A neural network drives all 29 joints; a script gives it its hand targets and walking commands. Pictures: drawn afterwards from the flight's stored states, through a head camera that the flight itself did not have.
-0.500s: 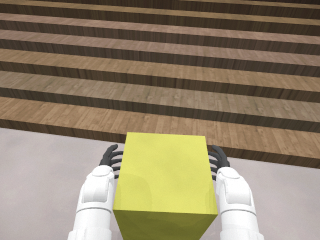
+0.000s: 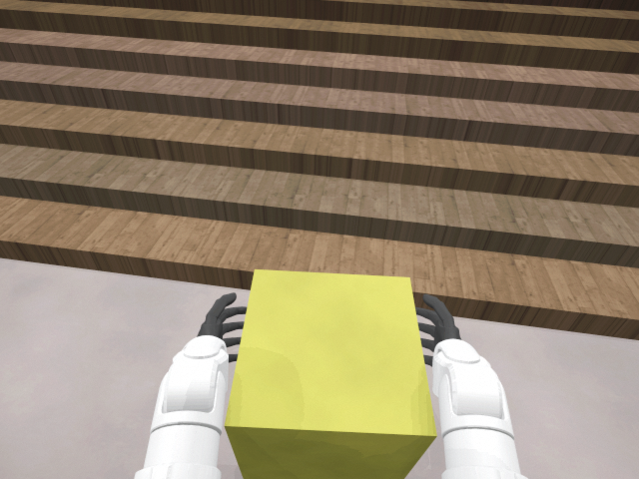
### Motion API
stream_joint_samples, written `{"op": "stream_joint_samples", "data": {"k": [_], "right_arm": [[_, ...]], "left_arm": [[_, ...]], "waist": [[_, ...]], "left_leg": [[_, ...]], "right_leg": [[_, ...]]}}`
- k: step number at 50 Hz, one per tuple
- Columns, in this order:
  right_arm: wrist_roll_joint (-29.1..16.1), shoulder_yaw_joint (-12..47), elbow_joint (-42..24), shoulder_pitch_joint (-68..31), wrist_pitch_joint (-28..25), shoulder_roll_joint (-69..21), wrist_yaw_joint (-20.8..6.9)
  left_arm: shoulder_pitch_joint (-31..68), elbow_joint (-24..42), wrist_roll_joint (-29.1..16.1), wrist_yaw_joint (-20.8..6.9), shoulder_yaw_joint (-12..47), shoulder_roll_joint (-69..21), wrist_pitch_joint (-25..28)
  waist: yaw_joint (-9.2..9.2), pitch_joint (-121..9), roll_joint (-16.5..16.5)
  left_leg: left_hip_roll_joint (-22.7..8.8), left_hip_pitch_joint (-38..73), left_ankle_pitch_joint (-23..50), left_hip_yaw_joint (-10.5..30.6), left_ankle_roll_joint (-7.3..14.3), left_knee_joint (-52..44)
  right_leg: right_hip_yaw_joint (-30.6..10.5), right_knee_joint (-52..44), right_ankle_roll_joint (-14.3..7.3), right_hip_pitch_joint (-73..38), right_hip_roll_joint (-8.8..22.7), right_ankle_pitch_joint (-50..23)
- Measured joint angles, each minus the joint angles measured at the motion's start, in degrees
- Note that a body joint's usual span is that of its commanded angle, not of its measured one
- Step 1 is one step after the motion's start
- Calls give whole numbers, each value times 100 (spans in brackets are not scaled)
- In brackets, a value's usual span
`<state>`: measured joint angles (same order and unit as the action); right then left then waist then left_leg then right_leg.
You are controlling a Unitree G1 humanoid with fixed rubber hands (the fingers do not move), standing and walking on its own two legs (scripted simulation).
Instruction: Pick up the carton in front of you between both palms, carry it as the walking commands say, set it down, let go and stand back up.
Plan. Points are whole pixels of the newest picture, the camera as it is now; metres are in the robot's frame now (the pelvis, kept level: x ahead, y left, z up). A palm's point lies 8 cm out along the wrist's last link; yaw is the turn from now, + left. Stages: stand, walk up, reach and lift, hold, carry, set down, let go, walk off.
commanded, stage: hold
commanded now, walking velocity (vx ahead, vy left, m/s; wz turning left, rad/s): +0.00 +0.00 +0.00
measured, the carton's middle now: (325, 385) +0.28 +0.00 -0.03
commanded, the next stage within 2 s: carry in 0.24 s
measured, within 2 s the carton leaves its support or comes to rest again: neither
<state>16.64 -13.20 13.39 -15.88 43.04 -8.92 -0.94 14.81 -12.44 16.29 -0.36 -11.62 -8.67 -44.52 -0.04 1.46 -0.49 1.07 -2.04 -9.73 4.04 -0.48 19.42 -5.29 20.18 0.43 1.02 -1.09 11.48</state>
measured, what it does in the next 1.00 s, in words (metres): walks ahead: left foot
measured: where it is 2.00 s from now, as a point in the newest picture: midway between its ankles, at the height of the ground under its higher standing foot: (336, 342)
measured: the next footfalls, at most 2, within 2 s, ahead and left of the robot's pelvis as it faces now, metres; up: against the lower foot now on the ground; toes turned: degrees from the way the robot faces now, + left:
left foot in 0.72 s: +0.22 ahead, +0.09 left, +0.00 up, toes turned +9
right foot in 1.12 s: +0.52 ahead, -0.15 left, +0.00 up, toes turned -15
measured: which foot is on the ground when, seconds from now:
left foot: down 0.00-0.44, up 0.46-0.70, down 0.72-1.00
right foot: down 0.00-0.72, up 0.74-1.00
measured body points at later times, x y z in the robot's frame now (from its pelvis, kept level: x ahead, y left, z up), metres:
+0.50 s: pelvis +0.04 -0.02 -0.01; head +0.00 -0.03 +0.44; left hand +0.33 +0.12 +0.06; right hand +0.33 -0.18 +0.06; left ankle +0.02 +0.12 -0.73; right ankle +0.01 -0.13 -0.75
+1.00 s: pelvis +0.28 -0.01 +0.00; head +0.27 -0.01 +0.45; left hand +0.57 +0.12 +0.08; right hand +0.54 -0.19 +0.08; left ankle +0.18 +0.09 -0.75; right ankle +0.37 -0.15 -0.71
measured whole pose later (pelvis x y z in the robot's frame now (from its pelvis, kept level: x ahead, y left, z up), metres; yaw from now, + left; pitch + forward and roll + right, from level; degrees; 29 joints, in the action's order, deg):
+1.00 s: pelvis +0.28 -0.01 +0.00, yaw -4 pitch +6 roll -1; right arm 5.6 -6.5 -19.0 -10.2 70.1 -7.8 5.5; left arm 9.2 19.8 5.8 5.3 -6.8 -7.6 -71.1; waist -1.7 -7.6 0.8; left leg -2.3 -4.0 -16.3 -11.9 0.6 14.7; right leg 7.8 37.8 0.4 34.1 5.1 10.6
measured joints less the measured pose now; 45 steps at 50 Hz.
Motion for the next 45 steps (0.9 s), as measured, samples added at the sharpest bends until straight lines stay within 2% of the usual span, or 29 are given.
{"op": "stream_joint_samples", "data": {"k": [11,13,16,19,21,23,25,27,30,33,35,37,39,41,43,45], "right_arm": [[-42,60,-62,52,17,12,21],[-65,67,-72,46,53,13,45],[-161,178,-207,148,115,35,99],[-289,340,-568,198,275,45,181],[-394,443,-920,297,455,67,256],[-527,469,-1321,450,725,105,307],[-693,474,-1642,583,1004,206,335],[-858,511,-1860,596,1316,273,395],[-1019,572,-2216,558,1691,284,452],[-1059,584,-2683,642,1935,167,485],[-1040,646,-2979,715,2081,108,498],[-1015,826,-3068,730,2176,125,532],[-998,938,-3019,752,2317,133,552],[-1024,936,-3082,794,2507,138,590],[-1045,889,-3184,800,2642,139,627],[-1058,817,-3251,747,2704,134,640]], "left_arm": [[-58,67,-25,3,36,13,-10],[-61,61,-57,10,25,17,-21],[-177,199,-174,49,72,40,-62],[-266,587,-349,101,123,81,-202],[-316,861,-524,153,211,125,-356],[-343,1102,-636,225,321,107,-594],[-362,1302,-683,315,471,67,-862],[-439,1589,-731,396,590,86,-1179],[-546,2148,-816,496,636,103,-1603],[-641,2687,-886,516,641,112,-1915],[-725,3002,-946,516,629,119,-2077],[-815,3220,-1001,521,551,132,-2201],[-913,3289,-1047,531,470,135,-2368],[-911,3294,-1089,550,464,137,-2544],[-830,3265,-1108,570,477,130,-2641],[-725,3243,-1105,571,487,123,-2675]], "waist": [[-2,15,6],[17,-180,27],[45,-527,50],[108,-729,98],[98,-827,175],[62,-961,220],[25,-1074,137],[-4,-1118,27],[-10,-1102,-84],[45,-1085,-145],[95,-1072,-137],[119,-1089,-183],[105,-1083,-128],[65,-1037,-15],[0,-985,60],[-72,-945,109]], "left_leg": [[-8,-11,8,22,-10,0],[-12,-306,-80,-10,-18,217],[-24,-735,-684,-98,-5,572],[-97,-991,-535,-225,23,630],[-190,-1128,-451,-226,4,785],[-279,-1322,-1005,-238,7,1178],[-320,-1673,-1458,-497,20,1832],[-302,-1989,-1563,-731,50,2182],[-234,-2282,-1287,-985,31,1985],[-175,-2309,-866,-1244,-1,1287],[-145,-2056,-445,-1484,18,588],[-123,-1944,51,-1636,240,560],[-167,-1880,-210,-1718,401,820],[-213,-1634,-417,-1717,415,686],[-232,-1313,-408,-1686,335,354],[-248,-982,-402,-1651,296,14]], "right_leg": [[20,-3,-10,4,-9,-6],[0,216,-4,311,-27,72],[4,705,-9,822,-15,803],[300,1027,-34,1243,94,1044],[464,946,-70,1294,68,793],[558,788,-124,1257,20,471],[638,668,-174,1207,75,461],[638,388,-186,1077,163,479],[585,-31,-130,848,289,410],[557,-151,-64,643,362,552],[525,163,-2,595,376,885],[579,1209,1,916,468,1339],[687,2689,-102,1581,450,1485],[873,3630,-194,2214,446,1377],[1035,3723,-190,2680,517,1056],[1126,3310,-114,3006,584,715]]}}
